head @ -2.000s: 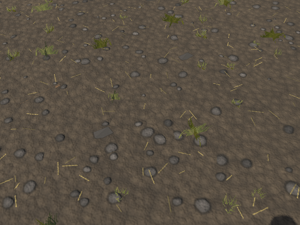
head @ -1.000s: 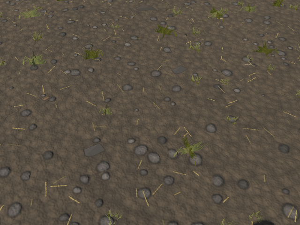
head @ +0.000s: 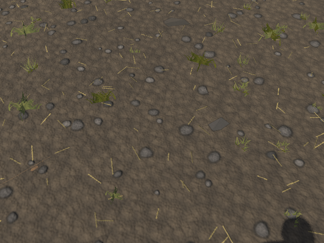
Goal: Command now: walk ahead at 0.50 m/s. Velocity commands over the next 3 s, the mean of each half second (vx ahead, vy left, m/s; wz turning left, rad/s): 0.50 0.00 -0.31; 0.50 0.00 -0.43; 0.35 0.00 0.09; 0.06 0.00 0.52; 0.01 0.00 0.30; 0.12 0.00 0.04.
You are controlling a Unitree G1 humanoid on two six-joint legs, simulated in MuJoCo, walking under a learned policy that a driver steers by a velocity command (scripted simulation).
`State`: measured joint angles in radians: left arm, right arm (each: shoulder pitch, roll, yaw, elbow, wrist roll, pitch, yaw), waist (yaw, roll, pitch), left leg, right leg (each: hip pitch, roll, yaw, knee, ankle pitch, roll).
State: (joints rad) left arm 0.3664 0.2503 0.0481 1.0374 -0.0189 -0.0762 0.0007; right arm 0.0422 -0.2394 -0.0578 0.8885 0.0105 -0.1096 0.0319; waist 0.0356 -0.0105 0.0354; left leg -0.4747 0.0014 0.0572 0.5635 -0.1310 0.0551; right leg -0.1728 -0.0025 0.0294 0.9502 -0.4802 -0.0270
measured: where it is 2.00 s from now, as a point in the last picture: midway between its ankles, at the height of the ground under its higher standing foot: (219, 159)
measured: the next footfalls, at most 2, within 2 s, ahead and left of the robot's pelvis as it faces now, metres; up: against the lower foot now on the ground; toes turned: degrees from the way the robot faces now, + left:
right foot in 0.50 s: +0.43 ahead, -0.16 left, +0.00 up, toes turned -15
left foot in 0.98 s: +0.77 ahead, -0.07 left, +0.00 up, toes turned -25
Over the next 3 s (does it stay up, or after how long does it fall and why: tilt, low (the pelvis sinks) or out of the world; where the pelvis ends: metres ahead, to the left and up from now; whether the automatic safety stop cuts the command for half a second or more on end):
stays up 0.90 -0.20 0.00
